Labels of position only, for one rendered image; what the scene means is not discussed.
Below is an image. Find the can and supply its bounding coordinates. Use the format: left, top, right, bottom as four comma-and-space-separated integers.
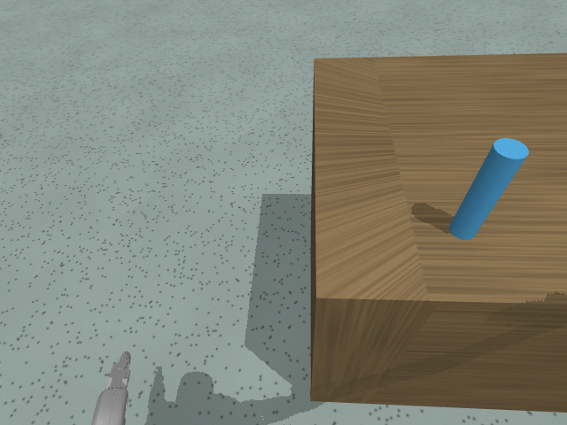
449, 138, 529, 240

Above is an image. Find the left robot hand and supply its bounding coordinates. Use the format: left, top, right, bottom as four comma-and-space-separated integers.
91, 352, 131, 425

